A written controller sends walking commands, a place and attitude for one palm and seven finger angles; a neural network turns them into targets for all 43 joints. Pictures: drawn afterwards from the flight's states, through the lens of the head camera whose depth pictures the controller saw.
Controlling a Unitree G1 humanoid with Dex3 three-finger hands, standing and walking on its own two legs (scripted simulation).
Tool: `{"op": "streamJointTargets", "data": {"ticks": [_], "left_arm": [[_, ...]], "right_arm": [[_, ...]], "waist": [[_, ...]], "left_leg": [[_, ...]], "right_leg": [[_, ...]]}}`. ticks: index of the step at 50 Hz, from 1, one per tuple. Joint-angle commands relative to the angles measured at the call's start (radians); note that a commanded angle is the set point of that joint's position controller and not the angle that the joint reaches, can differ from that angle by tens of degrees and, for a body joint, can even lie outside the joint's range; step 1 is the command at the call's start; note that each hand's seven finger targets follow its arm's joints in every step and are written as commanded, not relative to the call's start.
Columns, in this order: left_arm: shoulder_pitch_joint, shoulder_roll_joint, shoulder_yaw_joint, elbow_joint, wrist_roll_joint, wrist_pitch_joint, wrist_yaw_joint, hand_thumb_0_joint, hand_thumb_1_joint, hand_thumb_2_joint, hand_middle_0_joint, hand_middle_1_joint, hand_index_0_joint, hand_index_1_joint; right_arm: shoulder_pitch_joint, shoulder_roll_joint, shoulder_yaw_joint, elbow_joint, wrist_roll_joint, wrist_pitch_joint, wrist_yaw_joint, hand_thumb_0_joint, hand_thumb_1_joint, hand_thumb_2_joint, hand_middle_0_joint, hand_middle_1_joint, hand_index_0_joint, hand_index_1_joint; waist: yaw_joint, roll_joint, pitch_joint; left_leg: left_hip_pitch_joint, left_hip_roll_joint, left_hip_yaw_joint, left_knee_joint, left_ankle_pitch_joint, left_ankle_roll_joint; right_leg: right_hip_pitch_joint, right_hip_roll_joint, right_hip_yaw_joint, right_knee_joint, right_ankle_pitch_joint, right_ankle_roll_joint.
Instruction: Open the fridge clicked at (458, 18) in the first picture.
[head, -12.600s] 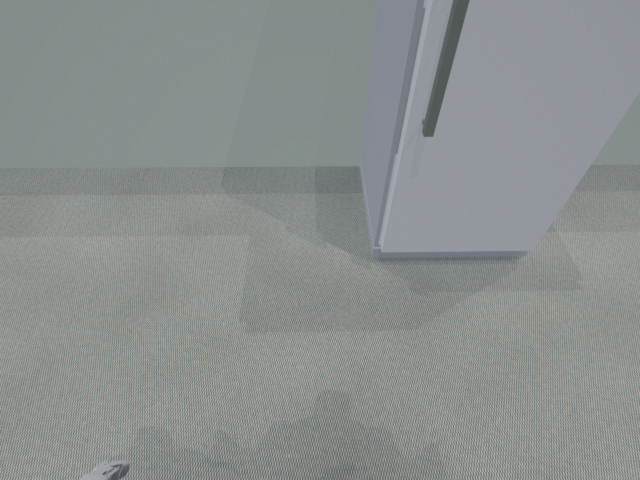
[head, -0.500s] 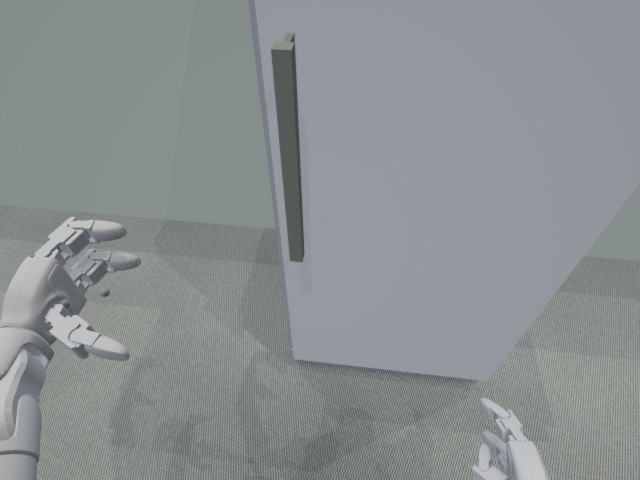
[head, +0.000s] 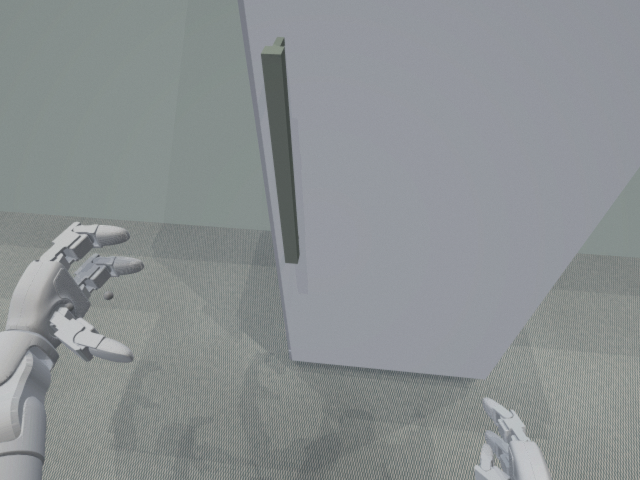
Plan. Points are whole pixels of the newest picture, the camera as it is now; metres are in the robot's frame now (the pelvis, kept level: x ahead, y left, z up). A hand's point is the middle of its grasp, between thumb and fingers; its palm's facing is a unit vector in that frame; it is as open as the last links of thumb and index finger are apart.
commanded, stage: move the hooked fingers beside the handle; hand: left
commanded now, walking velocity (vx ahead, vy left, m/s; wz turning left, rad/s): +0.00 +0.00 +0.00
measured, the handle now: (287, 170) +0.55 +0.11 +0.09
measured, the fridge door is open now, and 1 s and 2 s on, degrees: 0 0 0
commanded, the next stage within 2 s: none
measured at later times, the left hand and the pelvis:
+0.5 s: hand (155, 260) +0.33 +0.24 +0.12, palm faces +0.02 -1.00 -0.02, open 14.0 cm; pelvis +0.00 -0.01 +0.00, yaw -1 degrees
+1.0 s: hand (190, 231) +0.38 +0.22 +0.11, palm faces +0.01 -1.00 +0.00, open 14.0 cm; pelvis +0.00 +0.00 +0.00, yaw -1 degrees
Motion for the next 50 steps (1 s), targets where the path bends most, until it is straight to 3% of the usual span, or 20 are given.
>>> {"op": "streamJointTargets", "data": {"ticks": [1, 3, 5, 7, 9, 11, 14, 16, 18, 23, 25, 28, 29, 34, 36, 39, 41, 45, 46, 50], "left_arm": [[-0.252, 0.264, 0.092, -0.204, -0.034, -0.064, -0.003, 0.000, -0.500, 0.300, -0.300, -1.200, -0.300, -1.200], [-0.258, 0.269, 0.094, -0.213, -0.029, -0.067, 0.000, 0.000, -0.500, 0.300, -0.300, -1.200, -0.300, -1.200], [-0.312, 0.233, 0.044, -0.208, -0.024, -0.067, 0.005, 0.000, -0.500, 0.300, -0.300, -1.200, -0.300, -1.200], [-0.389, 0.220, 0.023, -0.194, -0.020, -0.071, 0.016, 0.000, -0.500, 0.300, -0.300, -1.200, -0.300, -1.200], [-0.410, 0.238, 0.029, -0.167, -0.007, -0.072, 0.028, 0.000, -0.500, 0.300, -0.300, -1.200, -0.300, -1.200], [-0.441, 0.273, 0.048, -0.136, 0.002, -0.073, 0.034, 0.000, -0.500, 0.300, -0.300, -1.200, -0.300, -1.200], [-0.445, 0.253, 0.034, -0.112, 0.012, -0.079, 0.040, 0.000, -0.500, 0.300, -0.300, -1.200, -0.300, -1.200], [-0.438, 0.284, 0.065, -0.083, 0.012, -0.080, 0.045, 0.000, -0.500, 0.300, -0.300, -1.200, -0.300, -1.200], [-0.452, 0.244, 0.032, -0.086, 0.013, -0.085, 0.048, 0.000, -0.500, 0.300, -0.300, -1.200, -0.300, -1.200], [-0.419, 0.242, 0.044, -0.065, 0.016, -0.080, 0.065, 0.000, -0.500, 0.300, -0.300, -1.200, -0.300, -1.200], [-0.460, 0.232, 0.028, -0.051, 0.020, -0.077, 0.072, 0.000, -0.500, 0.300, -0.300, -1.200, -0.300, -1.200], [-0.512, 0.258, 0.043, -0.055, 0.032, -0.086, 0.088, 0.000, -0.500, 0.300, -0.300, -1.200, -0.300, -1.200], [-0.530, 0.223, 0.009, -0.057, 0.033, -0.091, 0.090, 0.000, -0.500, 0.300, -0.300, -1.200, -0.300, -1.200], [-0.601, 0.224, -0.003, -0.037, 0.042, -0.114, 0.105, 0.000, -0.500, 0.300, -0.300, -1.200, -0.300, -1.200], [-0.620, 0.233, 0.000, 0.040, 0.045, -0.104, 0.110, 0.000, -0.500, 0.300, -0.300, -1.200, -0.300, -1.200], [-0.672, 0.227, -0.016, 0.060, 0.059, -0.115, 0.115, 0.000, -0.500, 0.300, -0.300, -1.200, -0.300, -1.200], [-0.707, 0.212, -0.040, 0.052, 0.064, -0.125, 0.118, 0.000, -0.500, 0.300, -0.300, -1.200, -0.300, -1.200], [-0.717, 0.256, 0.002, 0.171, 0.066, -0.129, 0.126, 0.000, -0.500, 0.300, -0.300, -1.200, -0.300, -1.200], [-0.764, 0.238, -0.025, 0.194, 0.073, -0.130, 0.126, 0.000, -0.500, 0.300, -0.300, -1.200, -0.300, -1.200], [-0.846, 0.254, -0.027, 0.186, 0.090, -0.160, 0.138, 0.000, -0.500, 0.300, -0.300, -1.200, -0.300, -1.200]], "right_arm": [[-0.101, -0.130, -0.058, -0.155, 0.007, -0.062, -0.014, 0.000, -0.900, -0.900, 0.200, 0.300, 0.200, 0.300], [-0.103, -0.127, -0.057, -0.156, 0.006, -0.064, -0.014, 0.000, -0.900, -0.900, 0.200, 0.300, 0.200, 0.300], [-0.104, -0.128, -0.052, -0.151, 0.008, -0.061, -0.016, 0.000, -0.900, -0.900, 0.200, 0.300, 0.200, 0.300], [-0.100, -0.127, -0.057, -0.141, 0.011, -0.063, -0.023, 0.000, -0.900, -0.900, 0.200, 0.300, 0.200, 0.300], [-0.096, -0.130, -0.056, -0.135, 0.011, -0.063, -0.027, 0.000, -0.900, -0.900, 0.200, 0.300, 0.200, 0.300], [-0.089, -0.135, -0.059, -0.129, 0.008, -0.055, -0.030, 0.000, -0.900, -0.900, 0.200, 0.300, 0.200, 0.300], [-0.086, -0.128, -0.058, -0.132, 0.007, -0.054, -0.025, 0.000, -0.900, -0.900, 0.200, 0.300, 0.200, 0.300], [-0.076, -0.131, -0.061, -0.132, 0.005, -0.045, -0.020, 0.000, -0.900, -0.900, 0.200, 0.300, 0.200, 0.300], [-0.078, -0.127, -0.060, -0.139, 0.006, -0.045, -0.015, 0.000, -0.900, -0.900, 0.200, 0.300, 0.200, 0.300], [-0.057, -0.133, -0.069, -0.145, 0.005, -0.032, -0.002, 0.000, -0.900, -0.900, 0.200, 0.300, 0.200, 0.300], [-0.053, -0.136, -0.069, -0.143, 0.004, -0.025, 0.000, 0.000, -0.900, -0.900, 0.200, 0.300, 0.200, 0.300], [-0.038, -0.136, -0.074, -0.136, 0.005, -0.015, -0.002, 0.000, -0.900, -0.900, 0.200, 0.300, 0.200, 0.300], [-0.040, -0.132, -0.072, -0.135, 0.006, -0.014, -0.002, 0.000, -0.900, -0.900, 0.200, 0.300, 0.200, 0.300], [-0.024, -0.135, -0.075, -0.123, 0.005, -0.005, -0.002, 0.000, -0.900, -0.900, 0.200, 0.300, 0.200, 0.300], [-0.018, -0.141, -0.072, -0.115, 0.005, 0.005, -0.001, 0.000, -0.900, -0.900, 0.200, 0.300, 0.200, 0.300], [-0.009, -0.139, -0.074, -0.116, 0.006, 0.012, 0.001, 0.000, -0.900, -0.900, 0.200, 0.300, 0.200, 0.300], [0.000, -0.139, -0.075, -0.121, 0.004, 0.017, 0.006, 0.000, -0.900, -0.900, 0.200, 0.300, 0.200, 0.300], [0.021, -0.150, -0.075, -0.109, 0.002, 0.035, 0.010, 0.000, -0.900, -0.900, 0.200, 0.300, 0.200, 0.300], [0.022, -0.148, -0.073, -0.105, 0.005, 0.040, 0.012, 0.000, -0.900, -0.900, 0.200, 0.300, 0.200, 0.300], [0.050, -0.152, -0.082, -0.107, -0.001, 0.052, 0.018, 0.000, -0.900, -0.900, 0.200, 0.300, 0.200, 0.300]], "waist": [[-0.004, 0.013, -0.170], [-0.002, 0.062, -0.177], [-0.019, 0.011, -0.156], [-0.033, 0.022, -0.150], [-0.032, 0.037, -0.163], [-0.031, -0.018, -0.189], [-0.023, 0.046, -0.221], [-0.015, 0.015, -0.237], [-0.016, 0.030, -0.236], [-0.008, 0.005, -0.256], [-0.020, -0.032, -0.230], [-0.026, 0.003, -0.257], [-0.034, 0.021, -0.252], [-0.044, 0.022, -0.267], [-0.056, -0.037, -0.222], [-0.050, 0.038, -0.264], [-0.055, 0.019, -0.300], [-0.056, -0.045, -0.264], [-0.072, -0.033, -0.235], [-0.066, 0.014, -0.329]], "left_leg": [[0.033, 0.013, -0.084, -0.086, 0.159, -0.007], [0.048, 0.012, -0.085, -0.087, 0.166, -0.010], [0.042, 0.015, -0.086, -0.086, 0.149, -0.008], [0.043, 0.013, -0.091, -0.089, 0.107, -0.007], [0.042, 0.012, -0.094, -0.090, 0.099, -0.008], [0.026, 0.013, -0.088, -0.082, 0.120, -0.003], [0.043, 0.009, -0.082, -0.077, 0.167, -0.008], [0.024, 0.010, -0.078, -0.072, 0.192, -0.008], [0.032, 0.010, -0.078, -0.074, 0.210, -0.011], [0.017, 0.010, -0.064, -0.067, 0.244, -0.008], [0.011, 0.014, -0.066, -0.062, 0.245, -0.007], [0.005, 0.010, -0.058, -0.064, 0.216, -0.005], [0.017, 0.009, -0.058, -0.064, 0.217, -0.006], [0.019, 0.010, -0.060, -0.062, 0.197, -0.006], [-0.030, 0.011, -0.055, -0.059, 0.158, 0.000], [-0.012, 0.008, -0.059, -0.059, 0.153, -0.005], [-0.001, 0.009, -0.061, -0.050, 0.187, -0.002], [-0.063, 0.011, -0.054, -0.038, 0.163, 0.000], [-0.074, 0.010, -0.055, -0.043, 0.143, 0.000], [-0.030, 0.011, -0.062, -0.025, 0.191, -0.002]], "right_leg": [[0.058, -0.025, 0.095, -0.076, 0.164, 0.030], [0.057, -0.026, 0.095, -0.074, 0.169, 0.026], [0.037, -0.022, 0.092, -0.077, 0.150, 0.030], [0.015, -0.024, 0.096, -0.083, 0.108, 0.031], [0.014, -0.028, 0.099, -0.084, 0.093, 0.029], [0.040, -0.031, 0.105, -0.077, 0.120, 0.032], [0.052, -0.035, 0.101, -0.062, 0.175, 0.026], [0.077, -0.035, 0.105, -0.054, 0.209, 0.028], [0.071, -0.034, 0.098, -0.046, 0.229, 0.025], [0.082, -0.034, 0.102, -0.036, 0.281, 0.028], [0.065, -0.031, 0.103, -0.034, 0.286, 0.029], [0.073, -0.035, 0.114, -0.038, 0.261, 0.031], [0.060, -0.035, 0.114, -0.040, 0.261, 0.030], [0.050, -0.034, 0.118, -0.039, 0.241, 0.029], [0.038, -0.036, 0.127, -0.046, 0.214, 0.036], [0.034, -0.037, 0.124, -0.036, 0.196, 0.026], [0.048, -0.035, 0.124, -0.026, 0.233, 0.027], [0.042, -0.036, 0.132, -0.020, 0.234, 0.033], [0.019, -0.036, 0.130, -0.022, 0.214, 0.032], [0.028, -0.031, 0.127, 0.001, 0.240, 0.023]]}}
